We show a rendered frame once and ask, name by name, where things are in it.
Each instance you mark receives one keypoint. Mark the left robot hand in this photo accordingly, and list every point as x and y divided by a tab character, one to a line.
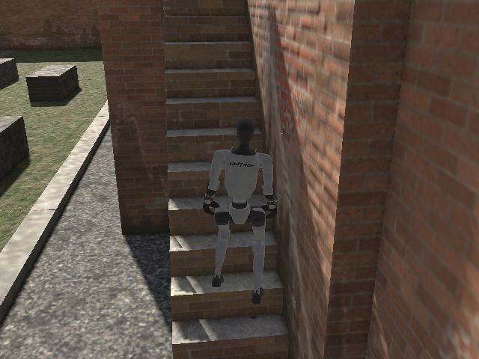
206	207

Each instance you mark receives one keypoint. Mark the robot left forearm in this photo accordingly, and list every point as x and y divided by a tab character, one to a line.
209	195

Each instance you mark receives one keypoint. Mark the right robot hand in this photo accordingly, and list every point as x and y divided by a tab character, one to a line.
273	211

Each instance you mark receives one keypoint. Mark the left robot thigh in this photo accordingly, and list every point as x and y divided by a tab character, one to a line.
222	218

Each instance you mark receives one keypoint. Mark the robot right upper arm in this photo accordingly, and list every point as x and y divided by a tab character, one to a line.
266	161

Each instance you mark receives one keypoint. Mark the robot left upper arm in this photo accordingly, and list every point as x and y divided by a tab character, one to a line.
215	170

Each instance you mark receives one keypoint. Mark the right robot foot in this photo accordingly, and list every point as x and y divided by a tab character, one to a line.
256	298

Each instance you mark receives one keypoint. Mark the robot right forearm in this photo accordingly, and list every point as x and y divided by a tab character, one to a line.
270	199

